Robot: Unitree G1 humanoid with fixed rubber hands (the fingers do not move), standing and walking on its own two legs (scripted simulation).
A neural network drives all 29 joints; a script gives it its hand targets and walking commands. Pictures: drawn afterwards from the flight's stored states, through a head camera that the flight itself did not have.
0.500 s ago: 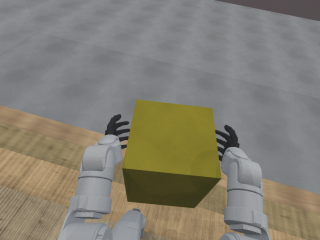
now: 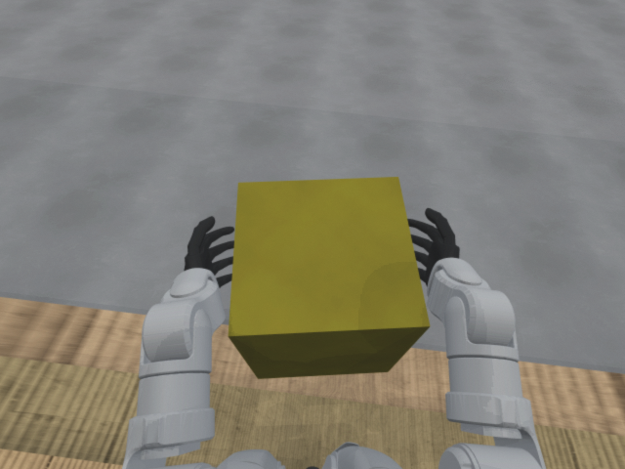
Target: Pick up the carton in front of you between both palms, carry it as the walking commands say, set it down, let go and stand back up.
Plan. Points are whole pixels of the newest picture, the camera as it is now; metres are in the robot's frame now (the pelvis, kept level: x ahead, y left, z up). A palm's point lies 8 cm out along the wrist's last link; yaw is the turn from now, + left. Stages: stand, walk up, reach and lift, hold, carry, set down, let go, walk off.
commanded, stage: carry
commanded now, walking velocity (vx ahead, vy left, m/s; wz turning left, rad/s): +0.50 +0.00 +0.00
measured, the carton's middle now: (321, 287) +0.35 +0.02 +0.00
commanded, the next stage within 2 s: none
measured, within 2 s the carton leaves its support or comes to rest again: neither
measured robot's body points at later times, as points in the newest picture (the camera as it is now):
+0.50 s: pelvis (296, 309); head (321, 100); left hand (255, 157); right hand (389, 176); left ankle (280, 419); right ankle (326, 411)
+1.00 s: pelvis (311, 214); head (322, 60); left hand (267, 128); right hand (360, 134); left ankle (282, 281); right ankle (314, 348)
